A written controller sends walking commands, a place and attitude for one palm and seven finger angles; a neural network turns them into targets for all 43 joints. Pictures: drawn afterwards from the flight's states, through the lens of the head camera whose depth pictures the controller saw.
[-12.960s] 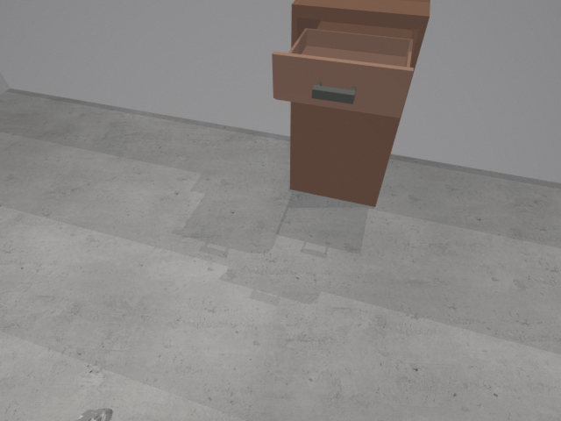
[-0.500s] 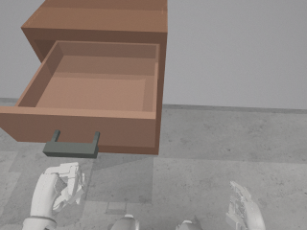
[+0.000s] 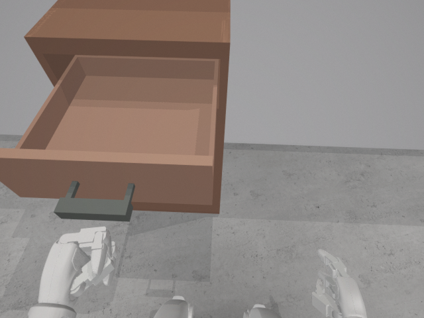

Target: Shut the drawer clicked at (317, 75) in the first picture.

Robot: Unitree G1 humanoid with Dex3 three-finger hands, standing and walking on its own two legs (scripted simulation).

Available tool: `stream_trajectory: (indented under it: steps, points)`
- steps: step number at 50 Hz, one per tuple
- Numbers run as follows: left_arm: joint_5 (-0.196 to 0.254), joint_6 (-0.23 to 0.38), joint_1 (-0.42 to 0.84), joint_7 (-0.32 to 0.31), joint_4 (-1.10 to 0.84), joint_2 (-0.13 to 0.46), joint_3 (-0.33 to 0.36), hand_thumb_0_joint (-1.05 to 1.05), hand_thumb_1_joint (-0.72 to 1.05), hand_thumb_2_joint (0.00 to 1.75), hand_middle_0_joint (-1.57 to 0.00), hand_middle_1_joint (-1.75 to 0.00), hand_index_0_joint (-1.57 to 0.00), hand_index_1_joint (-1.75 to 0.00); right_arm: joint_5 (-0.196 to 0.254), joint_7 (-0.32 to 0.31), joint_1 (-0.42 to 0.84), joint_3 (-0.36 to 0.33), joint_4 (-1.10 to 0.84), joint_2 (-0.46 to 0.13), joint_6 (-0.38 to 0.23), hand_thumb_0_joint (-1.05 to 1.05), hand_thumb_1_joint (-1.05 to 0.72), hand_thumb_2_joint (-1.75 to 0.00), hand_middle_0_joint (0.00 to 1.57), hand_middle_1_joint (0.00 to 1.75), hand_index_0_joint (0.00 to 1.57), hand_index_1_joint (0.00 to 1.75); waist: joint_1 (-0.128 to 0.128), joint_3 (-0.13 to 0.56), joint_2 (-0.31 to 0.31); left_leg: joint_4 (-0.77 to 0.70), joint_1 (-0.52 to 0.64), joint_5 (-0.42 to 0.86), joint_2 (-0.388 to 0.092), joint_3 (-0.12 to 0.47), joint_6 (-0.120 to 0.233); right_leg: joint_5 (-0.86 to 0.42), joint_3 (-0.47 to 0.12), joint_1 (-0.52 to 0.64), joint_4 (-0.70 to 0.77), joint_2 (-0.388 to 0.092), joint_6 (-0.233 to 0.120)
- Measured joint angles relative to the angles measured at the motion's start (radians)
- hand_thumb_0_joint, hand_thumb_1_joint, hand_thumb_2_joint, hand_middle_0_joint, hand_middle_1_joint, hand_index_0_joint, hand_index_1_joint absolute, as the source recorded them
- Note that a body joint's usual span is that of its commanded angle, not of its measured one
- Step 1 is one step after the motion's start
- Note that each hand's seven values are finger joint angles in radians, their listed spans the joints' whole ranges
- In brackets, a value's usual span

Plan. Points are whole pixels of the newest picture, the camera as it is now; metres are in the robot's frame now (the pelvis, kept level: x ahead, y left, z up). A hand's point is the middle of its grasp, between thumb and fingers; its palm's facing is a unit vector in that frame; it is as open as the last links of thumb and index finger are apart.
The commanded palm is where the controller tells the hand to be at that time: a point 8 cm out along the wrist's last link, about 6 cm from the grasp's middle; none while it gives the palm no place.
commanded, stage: push the drawer shut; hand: left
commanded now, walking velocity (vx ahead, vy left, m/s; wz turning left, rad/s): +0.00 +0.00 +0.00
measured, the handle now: (98, 198) +0.31 +0.22 +0.06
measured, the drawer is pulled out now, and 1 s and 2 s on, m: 0.29 0.22 0.10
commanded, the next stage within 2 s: none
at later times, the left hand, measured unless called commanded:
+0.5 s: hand (114, 244) +0.23 +0.17 +0.06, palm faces -0.01 -1.00 -0.07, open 3.0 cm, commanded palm +0.23 +0.23 +0.07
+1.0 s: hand (120, 206) +0.30 +0.18 +0.06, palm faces -0.04 -1.00 -0.05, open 2.9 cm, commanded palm +0.29 +0.24 +0.07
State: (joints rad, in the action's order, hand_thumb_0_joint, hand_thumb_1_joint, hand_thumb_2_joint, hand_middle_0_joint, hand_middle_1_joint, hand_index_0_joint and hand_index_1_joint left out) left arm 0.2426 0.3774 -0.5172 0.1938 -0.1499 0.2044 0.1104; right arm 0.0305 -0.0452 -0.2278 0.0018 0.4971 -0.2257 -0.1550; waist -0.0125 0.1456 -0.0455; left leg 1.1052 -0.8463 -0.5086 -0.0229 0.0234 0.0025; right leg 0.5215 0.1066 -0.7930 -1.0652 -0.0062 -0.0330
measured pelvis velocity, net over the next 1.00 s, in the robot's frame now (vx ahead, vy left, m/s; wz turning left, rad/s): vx -0.02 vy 0.00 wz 0.00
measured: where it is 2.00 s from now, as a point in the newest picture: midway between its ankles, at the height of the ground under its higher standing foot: outside the picture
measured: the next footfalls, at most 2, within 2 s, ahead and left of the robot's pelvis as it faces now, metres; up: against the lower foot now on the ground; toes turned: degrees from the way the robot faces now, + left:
none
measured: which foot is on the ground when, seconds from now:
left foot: down 0.00-1.00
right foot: down 0.00-1.00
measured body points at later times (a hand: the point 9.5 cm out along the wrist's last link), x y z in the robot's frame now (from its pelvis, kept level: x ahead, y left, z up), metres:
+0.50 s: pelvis +0.00 -0.01 +0.00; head +0.06 -0.01 +0.45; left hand +0.23 +0.23 +0.07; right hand +0.17 -0.25 -0.08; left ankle +0.02 +0.12 -0.66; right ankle +0.00 -0.10 -0.66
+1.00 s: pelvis -0.02 +0.00 +0.01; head +0.05 +0.00 +0.45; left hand +0.29 +0.23 +0.06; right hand +0.14 -0.24 -0.09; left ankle +0.02 +0.12 -0.66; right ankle +0.00 -0.10 -0.66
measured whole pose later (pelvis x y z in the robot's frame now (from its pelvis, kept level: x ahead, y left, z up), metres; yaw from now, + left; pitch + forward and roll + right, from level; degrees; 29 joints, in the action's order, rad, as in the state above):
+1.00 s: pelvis -0.02 +0.00 +0.01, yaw +0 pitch +13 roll -2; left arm 0.24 0.35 0.05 0.22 0.32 0.26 0.16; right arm 0.04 -0.06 -0.23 0.04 0.59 -0.25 -0.15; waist -0.03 0.11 -0.04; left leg 1.05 -0.84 -0.45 -0.02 0.02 0.00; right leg 0.47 0.10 -0.79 -1.02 -0.01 -0.03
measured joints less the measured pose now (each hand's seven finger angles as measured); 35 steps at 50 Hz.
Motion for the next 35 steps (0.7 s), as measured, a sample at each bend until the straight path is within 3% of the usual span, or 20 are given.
stream_trajectory:
  steps: [16, 23, 35]
  points:
    - [0.001, -0.025, 0.116, 0.002, 0.074, 0.016, 0.011, 0.01, 0.88, 0.91, -1.40, -1.60, -1.40, -1.60, -0.001, -0.002, -0.010, 0.012, 0.008, -0.008, 0.014, 0.01, -0.90, -0.90, 0.21, 0.30, 0.21, 0.30, -0.008, -0.001, -0.001, -0.014, 0.008, 0.005, -0.003, 0.000, -0.008, -0.001, 0.000, 0.003, 0.006, 0.003, -0.007]
    - [0.011, 0.000, 0.153, 0.019, 0.127, 0.026, 0.024, -0.01, 0.82, 0.91, -1.40, -1.60, -1.40, -1.60, -0.002, -0.005, -0.016, 0.012, 0.031, -0.023, 0.004, 0.01, -0.90, -0.90, 0.21, 0.30, 0.21, 0.30, -0.005, -0.007, -0.001, -0.021, 0.009, 0.014, -0.002, 0.006, -0.010, -0.007, 0.005, 0.006, 0.014, 0.003, -0.009]
    - [0.014, -0.004, 0.328, 0.046, 0.264, 0.045, 0.039, -0.03, 0.75, 0.91, -1.40, -1.60, -1.40, -1.60, 0.006, -0.017, 0.012, 0.021, 0.078, -0.030, -0.013, 0.01, -0.90, -0.90, 0.21, 0.30, 0.21, 0.30, 0.001, -0.025, -0.003, -0.019, -0.005, 0.034, 0.002, 0.014, -0.009, -0.026, 0.013, -0.003, 0.015, 0.000, -0.009]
